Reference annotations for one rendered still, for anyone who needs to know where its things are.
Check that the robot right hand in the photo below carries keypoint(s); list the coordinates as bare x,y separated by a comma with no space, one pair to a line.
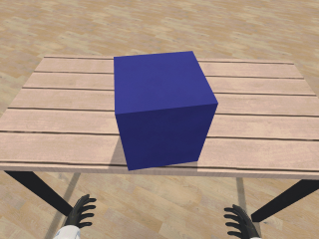
245,226

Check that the robot left hand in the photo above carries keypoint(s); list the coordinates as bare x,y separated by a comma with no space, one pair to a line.
75,216

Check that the robot left forearm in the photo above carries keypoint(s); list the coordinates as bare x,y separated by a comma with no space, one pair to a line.
68,232

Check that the carton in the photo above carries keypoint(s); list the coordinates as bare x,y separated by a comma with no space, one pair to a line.
164,107

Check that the table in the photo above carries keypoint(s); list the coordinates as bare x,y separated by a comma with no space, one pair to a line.
266,125

